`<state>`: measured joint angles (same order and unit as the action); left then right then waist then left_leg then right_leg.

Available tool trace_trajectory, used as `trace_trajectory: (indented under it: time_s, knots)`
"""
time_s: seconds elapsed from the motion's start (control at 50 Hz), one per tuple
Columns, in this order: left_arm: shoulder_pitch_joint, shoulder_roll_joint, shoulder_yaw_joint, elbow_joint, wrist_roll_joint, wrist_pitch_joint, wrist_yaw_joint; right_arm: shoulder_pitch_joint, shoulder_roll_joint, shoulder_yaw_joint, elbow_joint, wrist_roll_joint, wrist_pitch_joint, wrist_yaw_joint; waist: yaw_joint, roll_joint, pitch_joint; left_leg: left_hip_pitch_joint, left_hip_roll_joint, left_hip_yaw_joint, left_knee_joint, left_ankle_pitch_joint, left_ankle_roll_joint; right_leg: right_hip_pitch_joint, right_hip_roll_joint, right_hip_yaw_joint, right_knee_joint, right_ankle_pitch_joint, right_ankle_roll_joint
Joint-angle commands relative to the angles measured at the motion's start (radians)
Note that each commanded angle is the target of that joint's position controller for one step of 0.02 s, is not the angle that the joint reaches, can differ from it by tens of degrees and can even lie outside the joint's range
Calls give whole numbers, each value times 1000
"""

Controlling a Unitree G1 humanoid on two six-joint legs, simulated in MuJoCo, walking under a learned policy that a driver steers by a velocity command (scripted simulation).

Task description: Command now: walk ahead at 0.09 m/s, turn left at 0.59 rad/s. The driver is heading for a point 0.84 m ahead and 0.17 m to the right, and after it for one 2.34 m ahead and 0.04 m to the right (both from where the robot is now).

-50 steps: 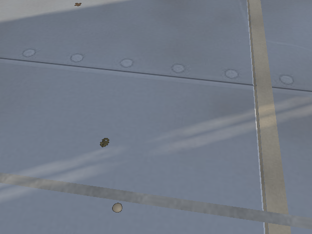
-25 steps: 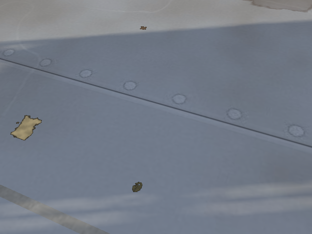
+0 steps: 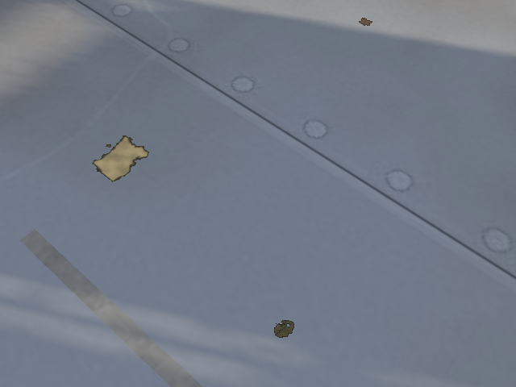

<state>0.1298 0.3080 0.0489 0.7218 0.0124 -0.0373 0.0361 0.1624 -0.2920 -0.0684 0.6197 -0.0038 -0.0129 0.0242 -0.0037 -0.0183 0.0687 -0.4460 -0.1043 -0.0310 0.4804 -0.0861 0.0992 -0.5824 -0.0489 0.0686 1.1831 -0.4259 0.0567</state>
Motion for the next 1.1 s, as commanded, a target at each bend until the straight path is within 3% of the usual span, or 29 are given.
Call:
trace_trajectory:
  time_s: [0.02,0.08,0.14,0.22,0.26,0.28,0.3,0.32,0.34,0.36,0.4,0.48,0.52,0.54,0.56,0.6,0.66,0.74,0.82,0.86,0.9,0.92,0.94,0.96,0.98,1.0,1.02,1.06,1.1]
  knots:
    - [126,76,24,-30,9,15,17,-9,-158,-48,-71,-2,-10,-20,43,80,-234,152,257,-286,-139,358,184,29,10,10,-84,54,18]
    - [72,72,24,-48,4,26,20,-10,-162,-48,-76,9,12,-42,25,104,-237,153,236,-329,-149,101,155,9,23,32,-178,118,29]
    - [55,61,18,-48,-5,30,13,-26,-131,-33,-80,0,24,-52,8,140,-218,138,229,-324,-158,-108,126,42,9,22,-280,170,27]
    - [45,32,5,-54,-6,16,-7,3,-57,4,-40,-25,19,-35,-18,155,-210,112,251,-302,-131,-129,124,225,-8,-7,-451,143,2]
    - [73,14,2,-46,-4,8,-21,9,-38,19,-14,-24,12,-25,9,142,-175,83,225,-266,-99,-169,79,358,17,-43,-664,234,-31]
    - [58,43,5,-59,9,6,-23,53,-31,23,4,-27,4,-24,-4,112,-154,76,192,-247,-72,-195,29,395,-13,4,-726,323,-55]
    - [33,130,21,-85,18,7,-19,104,-52,16,5,-38,-4,-27,-60,-7,-136,57,121,-190,17,-265,-19,397,-106,110,-726,511,-100]
    - [25,131,28,-64,11,10,-20,117,-48,13,5,-35,-10,-28,-90,-152,-140,119,52,-64,27,-282,-65,303,-111,152,-768,292,-156]
    - [35,87,20,-70,3,12,-23,37,-74,7,-6,-33,-10,-33,-46,-146,-111,167,41,-29,70,-277,-86,215,-97,186,-828,37,-172]
    - [69,83,20,-61,-2,15,-23,-15,-79,-1,-17,-18,-10,-35,-19,-150,-84,165,27,7,118,-319,-87,184,-94,221,-873,-161,-178]
    - [107,126,33,-61,-13,15,-20,-20,-55,-4,-21,-2,-18,-33,-10,-197,-9,109,20,46,169,-354,-81,170,-131,333,-941,-340,-206]
    - [67,92,31,-97,-34,18,-7,49,-23,-14,-3,13,-74,-13,-64,-173,-34,272,83,-11,17,-291,-31,135,-75,340,-867,-248,-194]
    - [3,12,13,-160,-45,5,-7,192,-103,-43,36,-2,-82,-16,-111,70,-63,486,267,-291,-157,-538,47,-106,75,118,-527,-128,-107]
    - [-31,17,13,-199,-55,-6,-12,249,-161,-59,57,-6,-83,-11,-119,207,-26,535,456,-575,-291,-628,144,-264,88,62,-320,-107,-101]
    - [-26,57,27,-202,-57,-14,-14,247,-137,-53,61,-10,-89,-16,-96,163,11,517,520,-628,-292,-583,197,-342,31,98,-157,-116,-104]
    - [37,47,28,-171,-49,-19,-29,202,-91,-39,58,7,-92,-28,-57,104,-10,547,465,-465,-283,-437,158,-376,-11,103,-54,11,-103]
    - [5,31,24,-171,-39,-16,-52,152,-84,-32,69,-2,-85,-30,-55,98,-9,474,373,-188,-314,-121,91,-303,-41,39,-95,157,-69]
    - [-84,-12,0,-210,-38,-13,-77,160,-135,-39,110,3,-76,-32,-85,108,-9,398,329,16,-309,23,63,-162,-47,-49,-319,299,-41]
    - [-127,22,7,-240,-45,-7,-95,176,-194,-51,142,27,-67,-26,-84,124,1,393,367,85,-284,44,35,-29,-19,-112,-472,298,-85]
    - [-82,61,26,-242,-38,-3,-96,161,-217,-57,147,35,-61,-27,-33,132,-27,418,381,133,-178,309,12,77,31,-153,-520,247,-133]
    - [190,150,82,-166,-35,9,-80,174,-192,-47,144,29,-56,-36,111,83,-183,304,318,223,203,551,-43,483,131,-189,-575,272,-199]
    - [347,237,110,-145,-44,20,-57,187,-119,-20,113,-11,-61,-36,161,-97,-274,27,266,232,566,93,-97,767,-57,105,-599,253,-272]
    - [301,321,104,-175,-41,6,-62,243,-31,12,48,-16,-91,-26,56,-298,-421,-290,79,43,856,-529,-135,953,-278,742,-829,-75,-449]
    - [304,223,81,-182,-38,-10,-72,112,-149,-12,43,29,-114,-18,132,-141,-387,-394,118,-79,938,-447,-118,915,-284,770,-936,-162,-412]
    - [264,172,63,-163,-27,-22,-73,84,-163,-16,40,53,-122,-14,106,-121,-251,-439,165,-51,904,-344,-92,800,-272,608,-925,-75,-369]
    - [199,137,50,-171,-26,-28,-73,87,-146,-8,58,36,-122,-22,64,-36,-192,-374,216,-42,831,-255,-84,650,-234,477,-909,65,-338]
    - [134,106,40,-175,-17,-32,-75,100,-139,-11,75,17,-113,-28,21,-31,-151,-298,251,-43,757,-195,-85,525,-188,363,-910,194,-314]
    - [87,77,30,-166,-2,-48,-73,150,-122,-11,108,18,-84,-24,-23,-68,-146,-195,273,-41,718,-127,-91,411,-152,257,-960,323,-309]
    - [101,85,31,-133,-4,-67,-71,151,-99,-7,125,16,-59,-26,-30,-50,-120,-199,268,-35,669,-66,-105,376,-142,162,-996,417,-306]
